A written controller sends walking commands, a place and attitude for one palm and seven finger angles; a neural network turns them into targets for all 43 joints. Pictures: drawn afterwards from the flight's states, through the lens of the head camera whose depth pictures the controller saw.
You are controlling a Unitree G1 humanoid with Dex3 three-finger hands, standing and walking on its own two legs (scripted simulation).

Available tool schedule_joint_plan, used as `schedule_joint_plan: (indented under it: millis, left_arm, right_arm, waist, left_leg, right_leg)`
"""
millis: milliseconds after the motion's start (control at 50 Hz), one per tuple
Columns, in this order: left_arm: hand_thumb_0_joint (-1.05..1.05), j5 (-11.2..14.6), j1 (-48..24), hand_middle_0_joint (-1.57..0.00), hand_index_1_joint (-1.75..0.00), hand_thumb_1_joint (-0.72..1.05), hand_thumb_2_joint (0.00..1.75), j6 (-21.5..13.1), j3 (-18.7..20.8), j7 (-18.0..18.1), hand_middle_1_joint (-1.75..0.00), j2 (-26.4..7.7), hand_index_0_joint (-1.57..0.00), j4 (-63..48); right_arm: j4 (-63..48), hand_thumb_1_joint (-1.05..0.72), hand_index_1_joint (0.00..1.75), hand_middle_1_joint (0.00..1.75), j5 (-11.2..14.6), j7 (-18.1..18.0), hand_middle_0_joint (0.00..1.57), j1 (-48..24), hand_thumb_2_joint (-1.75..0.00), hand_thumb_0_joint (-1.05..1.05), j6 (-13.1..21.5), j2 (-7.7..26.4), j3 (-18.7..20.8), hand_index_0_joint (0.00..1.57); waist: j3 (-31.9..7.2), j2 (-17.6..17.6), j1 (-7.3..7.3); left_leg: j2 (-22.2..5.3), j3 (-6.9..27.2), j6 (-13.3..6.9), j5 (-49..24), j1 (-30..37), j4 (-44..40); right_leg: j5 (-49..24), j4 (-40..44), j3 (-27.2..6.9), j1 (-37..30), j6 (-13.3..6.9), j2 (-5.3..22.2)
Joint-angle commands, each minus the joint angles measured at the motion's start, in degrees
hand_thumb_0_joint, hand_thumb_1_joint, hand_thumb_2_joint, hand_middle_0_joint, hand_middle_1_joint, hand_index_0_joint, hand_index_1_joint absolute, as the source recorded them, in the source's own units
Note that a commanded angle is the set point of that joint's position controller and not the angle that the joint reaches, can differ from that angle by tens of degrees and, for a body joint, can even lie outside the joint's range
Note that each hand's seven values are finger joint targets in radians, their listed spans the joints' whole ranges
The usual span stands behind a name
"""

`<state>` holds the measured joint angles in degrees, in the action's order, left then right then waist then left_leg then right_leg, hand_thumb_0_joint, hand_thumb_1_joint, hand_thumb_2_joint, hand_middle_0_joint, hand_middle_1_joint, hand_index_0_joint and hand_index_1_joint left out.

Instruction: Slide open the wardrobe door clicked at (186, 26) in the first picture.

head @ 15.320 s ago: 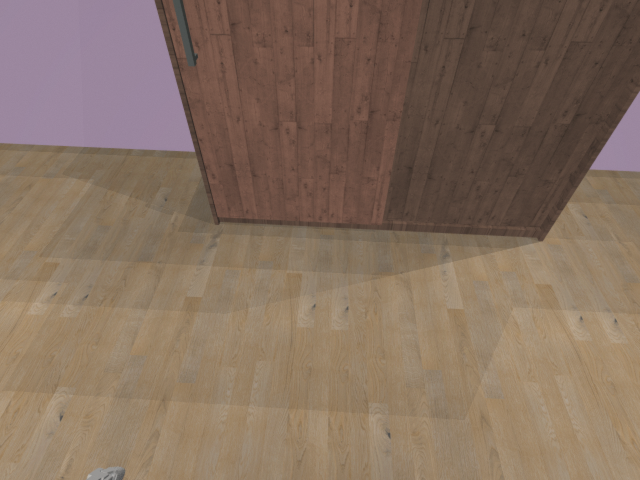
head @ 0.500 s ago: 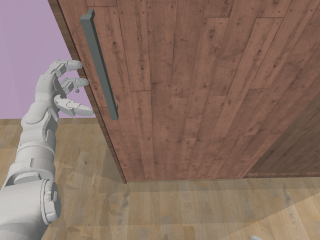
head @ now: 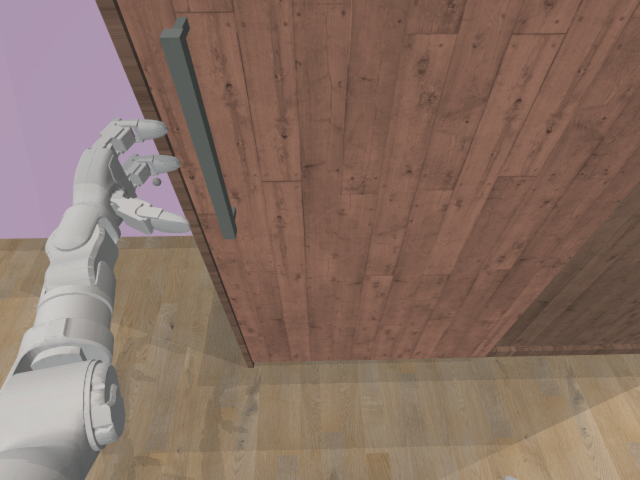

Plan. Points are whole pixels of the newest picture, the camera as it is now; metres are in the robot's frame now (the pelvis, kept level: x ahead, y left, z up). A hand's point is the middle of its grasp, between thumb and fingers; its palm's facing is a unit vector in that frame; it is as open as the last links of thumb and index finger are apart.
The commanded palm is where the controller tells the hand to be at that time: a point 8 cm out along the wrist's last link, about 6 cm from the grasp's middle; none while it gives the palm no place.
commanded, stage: move the hooked fingers beside the handle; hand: left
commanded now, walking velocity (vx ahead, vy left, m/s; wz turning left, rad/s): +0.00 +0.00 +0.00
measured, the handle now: (210, 149) +0.50 +0.16 +0.14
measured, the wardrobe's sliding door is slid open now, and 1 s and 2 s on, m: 0.00 0.00 0.00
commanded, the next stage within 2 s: feel for the door with the fingertips in 0.30 s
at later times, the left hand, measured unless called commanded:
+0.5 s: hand (155, 179) +0.44 +0.21 +0.14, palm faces +0.02 -1.00 +0.00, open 14.0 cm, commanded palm +0.41 +0.26 +0.14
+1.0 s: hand (183, 175) +0.45 +0.18 +0.14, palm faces +0.05 -1.00 -0.01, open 14.0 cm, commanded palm +0.42 +0.23 +0.14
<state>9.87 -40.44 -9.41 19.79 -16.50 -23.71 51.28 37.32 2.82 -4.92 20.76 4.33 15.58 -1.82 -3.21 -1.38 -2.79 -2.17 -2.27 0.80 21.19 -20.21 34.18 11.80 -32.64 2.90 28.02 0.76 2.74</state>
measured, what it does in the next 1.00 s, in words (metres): stands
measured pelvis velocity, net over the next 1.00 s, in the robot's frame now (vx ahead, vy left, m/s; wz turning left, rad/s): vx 0.00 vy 0.00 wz -0.01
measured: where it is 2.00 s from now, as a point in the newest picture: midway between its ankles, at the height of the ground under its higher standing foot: outside the picture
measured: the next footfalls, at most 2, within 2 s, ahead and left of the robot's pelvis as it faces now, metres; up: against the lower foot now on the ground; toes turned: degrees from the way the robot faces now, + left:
none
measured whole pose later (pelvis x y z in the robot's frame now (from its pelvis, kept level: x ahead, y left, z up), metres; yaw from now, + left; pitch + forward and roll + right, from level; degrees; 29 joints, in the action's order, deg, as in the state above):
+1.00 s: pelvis +0.00 +0.00 +0.00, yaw +0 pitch +7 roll +0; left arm 7.5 -42.4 -9.7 18.5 -10.6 -20.4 52.4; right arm 37.0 2.2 -4.2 19.3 4.1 14.2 -2.2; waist -3.4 -1.3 -3.4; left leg -2.3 -2.7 0.8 21.4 -19.9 34.2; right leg 12.0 -33.0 2.4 28.2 0.7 2.5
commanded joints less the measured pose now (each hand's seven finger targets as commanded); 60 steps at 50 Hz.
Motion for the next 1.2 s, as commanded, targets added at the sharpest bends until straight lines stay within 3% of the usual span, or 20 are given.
schedule_joint_plan:
  millis: [0, 60, 120, 220, 240, 260, 300, 340, 380, 480, 500, 580, 640, 740, 780, 900, 940, 1020, 1080, 1180]
  left_arm:
    - [0.0, 1.3, -27.1, -0.3, -1.2, -0.5, 0.3, -3.0, 0.1, 0.5, -1.2, -11.5, -0.3, -12.4]
    - [0.0, 0.8, -28.5, -0.3, -1.2, -0.5, 0.3, -3.4, -0.5, 1.2, -1.2, -11.2, -0.3, -12.0]
    - [0.0, 0.3, -28.6, -0.3, -1.2, -0.5, 0.3, -4.2, 2.6, 1.6, -1.2, -15.1, -0.3, -12.8]
    - [0.0, -0.1, -29.6, -0.3, -1.2, -0.5, 0.3, -4.4, 1.0, 1.0, -1.2, -14.1, -0.3, -9.6]
    - [0.0, 0.0, -30.7, -0.3, -1.2, -0.5, 0.3, -4.4, 1.3, 0.9, -1.2, -14.5, -0.3, -8.8]
    - [0.0, 0.2, -29.5, -0.3, -1.2, -0.5, 0.3, -4.5, 2.4, 0.8, -1.2, -15.9, -0.3, -7.9]
    - [0.0, 0.3, -30.4, -0.3, -1.2, -0.5, 0.3, -5.0, 4.0, 0.4, -1.2, -18.0, -0.3, -8.7]
    - [0.0, 0.5, -30.9, -0.3, -1.2, -0.5, 0.3, -5.4, 1.9, -0.3, -1.2, -15.6, -0.3, -10.0]
    - [0.0, 1.4, -28.2, -0.3, -1.2, -0.5, 0.3, -5.5, 2.3, -0.7, -1.2, -15.2, -0.3, -10.5]
    - [0.0, 2.5, -26.6, -0.3, -1.2, -0.5, 0.3, -3.0, 0.1, -1.1, -1.2, -11.4, -0.3, -9.9]
    - [0.0, 2.3, -27.0, -0.3, -1.2, -0.5, 0.3, -2.7, 1.3, -0.8, -1.2, -13.0, -0.3, -10.7]
    - [0.0, 1.3, -30.5, -0.3, -1.2, -0.5, 0.3, -3.5, -1.4, 1.6, -1.2, -9.9, -0.3, -15.1]
    - [0.0, 1.1, -30.5, -0.3, -1.2, -0.5, 0.3, -3.8, -2.4, 3.3, -1.2, -7.5, -0.3, -14.9]
    - [0.0, -0.7, -28.5, -0.3, -1.2, -0.5, 0.3, -3.6, -1.2, 6.2, -1.2, -8.2, -0.3, -14.3]
    - [0.0, -1.2, -26.3, -0.3, -1.2, -0.5, 0.3, -3.8, 1.3, 7.0, -1.2, -10.6, -0.3, -13.6]
    - [0.0, -1.7, -27.4, -0.3, -1.2, -0.5, 0.3, -4.4, 2.7, 6.4, -1.2, -13.0, -0.3, -13.0]
    - [0.0, -1.3, -28.9, -0.3, -1.2, -0.5, 0.3, -4.4, -0.7, 5.3, -1.2, -9.2, -0.3, -12.0]
    - [0.0, -0.4, -32.4, -0.3, -1.2, -0.5, 0.3, -4.2, -2.6, 4.0, -1.2, -7.4, -0.3, -9.9]
    - [0.0, -0.2, -34.0, -0.3, -1.2, -0.5, 0.3, -4.2, -1.3, 4.0, -1.2, -9.1, -0.3, -7.9]
    - [0.0, -1.3, -38.2, -0.3, -1.2, -0.5, 0.3, -5.4, -4.2, 4.6, -1.2, -7.1, -0.3, -6.0]
  right_arm:
    - [-6.1, -0.9, 0.3, 0.3, -0.3, -0.8, 0.2, 0.9, -0.9, 0.0, 2.2, 8.2, 2.7, 0.2]
    - [-6.2, -0.9, 0.3, 0.3, -0.5, -0.8, 0.2, 1.0, -0.9, 0.0, 2.2, 8.3, 2.8, 0.2]
    - [-6.3, -0.9, 0.3, 0.3, -0.5, -0.8, 0.2, 0.6, -0.9, 0.0, 2.0, 8.2, 2.7, 0.2]
    - [-6.4, -0.9, 0.3, 0.3, -0.3, -0.9, 0.2, 0.2, -0.9, 0.0, 1.9, 8.1, 2.4, 0.2]
    - [-6.2, -0.9, 0.3, 0.3, -0.4, -1.0, 0.2, 0.5, -0.9, 0.0, 2.0, 8.3, 2.4, 0.2]
    - [-6.3, -0.9, 0.3, 0.3, -0.3, -1.1, 0.2, 0.7, -0.9, 0.0, 1.8, 8.6, 2.6, 0.2]
    - [-6.4, -0.9, 0.3, 0.3, -0.4, -1.2, 0.2, 0.5, -0.9, 0.0, 1.9, 8.6, 2.5, 0.2]
    - [-6.6, -0.9, 0.3, 0.3, -0.4, -1.1, 0.2, 0.6, -0.9, 0.0, 2.1, 8.3, 2.4, 0.2]
    - [-6.7, -0.9, 0.3, 0.3, -0.3, -1.0, 0.2, 0.7, -0.9, 0.0, 2.1, 8.4, 2.7, 0.2]
    - [-6.4, -0.9, 0.3, 0.3, -0.1, -0.9, 0.2, 0.9, -0.9, 0.0, 2.0, 8.7, 2.9, 0.2]
    - [-6.3, -0.9, 0.3, 0.3, -0.2, -0.9, 0.2, 1.0, -0.9, 0.0, 1.9, 8.8, 3.0, 0.2]
    - [-6.2, -0.9, 0.3, 0.3, -0.5, -0.6, 0.2, 1.0, -0.9, 0.0, 2.1, 8.0, 3.1, 0.2]
    - [-5.7, -0.9, 0.3, 0.3, -0.7, -0.4, 0.2, 1.1, -0.9, 0.0, 2.4, 7.6, 3.1, 0.2]
    - [-5.5, -0.9, 0.3, 0.3, -0.9, 0.1, 0.2, 0.7, -0.9, 0.0, 2.2, 7.3, 3.0, 0.2]
    - [-5.8, -0.9, 0.3, 0.3, -1.0, 0.1, 0.2, 0.7, -0.9, 0.0, 1.9, 7.5, 3.2, 0.2]
    - [-6.2, -0.9, 0.3, 0.3, -1.0, -0.2, 0.2, 0.1, -0.9, 0.0, 1.5, 7.3, 2.9, 0.2]
    - [-6.0, -0.9, 0.3, 0.3, -0.7, -0.2, 0.2, 0.2, -0.9, 0.0, 1.7, 7.2, 2.9, 0.2]
    - [-5.2, -0.9, 0.3, 0.3, -0.7, -0.5, 0.2, 0.9, -0.9, 0.0, 1.8, 7.4, 2.9, 0.2]
    - [-4.6, -0.9, 0.3, 0.3, -0.8, -0.6, 0.2, 1.8, -0.9, 0.0, 2.0, 7.9, 3.0, 0.2]
    - [-3.7, -0.9, 0.3, 0.3, -1.0, -0.3, 0.2, 2.6, -0.9, 0.0, 2.0, 7.8, 2.9, 0.2]
  waist:
    - [-16.8, -0.9, -0.57]
    - [-17.1, 0.4, -0.88]
    - [-19.5, -0.2, 0.05]
    - [-17.2, -1.8, -0.49]
    - [-16.7, -0.4, -0.89]
    - [-17.4, 1.5, -0.65]
    - [-19.1, -0.7, 0.03]
    - [-19.8, -2.3, -0.36]
    - [-21.2, -0.8, -0.01]
    - [-17.4, 1.2, -0.78]
    - [-17.9, -0.5, -0.32]
    - [-19.4, -2.4, -0.84]
    - [-19.5, -1.0, -0.97]
    - [-19.3, -1.2, 0.07]
    - [-19.8, 1.5, 0.86]
    - [-20.1, 0.4, 0.83]
    - [-18.5, 1.5, -0.55]
    - [-18.1, 0.0, -1.66]
    - [-18.8, 1.0, -1.75]
    - [-17.6, -0.1, -3.19]
  left_leg:
    - [1.8, 0.8, -1.4, -16.0, -1.0, -5.1]
    - [1.8, 0.9, -1.6, -15.6, -1.0, -4.8]
    - [2.1, 0.6, -1.6, -16.5, -1.4, -4.5]
    - [2.1, 0.6, -1.5, -14.3, -2.4, -4.5]
    - [2.1, 0.7, -1.6, -13.9, -2.9, -4.5]
    - [2.0, 0.6, -1.8, -13.8, -3.3, -4.2]
    - [2.2, 0.6, -1.7, -14.4, -3.3, -4.2]
    - [2.3, 0.5, -1.6, -15.4, -2.5, -4.1]
    - [2.1, 0.5, -1.7, -17.1, -1.9, -3.9]
    - [1.8, 0.4, -1.7, -15.6, -2.5, -4.3]
    - [1.9, 0.5, -1.6, -15.1, -2.6, -4.3]
    - [1.9, 1.2, -1.4, -16.6, -0.2, -4.1]
    - [1.8, 1.4, -1.2, -17.3, 0.4, -4.2]
    - [1.9, 0.8, -1.1, -18.1, -0.7, -4.6]
    - [1.7, 0.6, -1.3, -18.7, -1.2, -4.6]
    - [1.9, -0.4, -1.6, -18.2, -2.3, -4.7]
    - [1.8, -0.2, -1.6, -17.2, -1.9, -4.7]
    - [1.9, 0.2, -1.5, -16.1, -1.0, -4.2]
    - [2.0, 0.6, -1.5, -15.2, -1.8, -3.9]
    - [2.1, 1.1, -1.4, -14.1, -2.3, -3.5]
  right_leg:
    - [-14.3, 0.7, -0.5, -15.7, -2.1, -2.1]
    - [-13.8, 0.6, -0.5, -15.8, -2.1, -1.9]
    - [-15.8, 0.0, -1.2, -18.1, -2.0, -1.8]
    - [-13.7, 0.2, -1.2, -16.1, -2.1, -1.7]
    - [-13.7, 0.2, -1.2, -16.1, -2.0, -1.7]
    - [-13.5, 0.2, -1.2, -17.3, -1.8, -1.7]
    - [-14.6, -0.2, -1.6, -18.2, -2.0, -1.6]
    - [-15.5, -0.3, -1.6, -17.8, -2.0, -1.8]
    - [-17.1, -0.5, -1.4, -19.0, -2.0, -2.0]
    - [-15.4, 0.4, -0.7, -16.4, -1.8, -2.1]
    - [-14.8, 0.4, -1.0, -16.4, -2.0, -2.0]
    - [-14.2, 0.2, -0.6, -15.4, -2.1, -2.1]
    - [-14.7, 0.0, -0.2, -15.1, -2.1, -2.3]
    - [-16.1, -0.3, -0.4, -16.6, -2.2, -2.1]
    - [-17.0, -0.4, -0.6, -18.3, -2.2, -2.2]
    - [-18.9, -0.2, -1.5, -20.6, -2.0, -2.0]
    - [-17.9, 0.2, -1.1, -18.4, -2.0, -2.1]
    - [-16.2, 0.4, -1.0, -15.8, -2.0, -2.1]
    - [-15.1, 0.2, -0.9, -15.6, -1.9, -2.0]
    - [-13.3, -0.1, -0.8, -12.9, -1.9, -2.0]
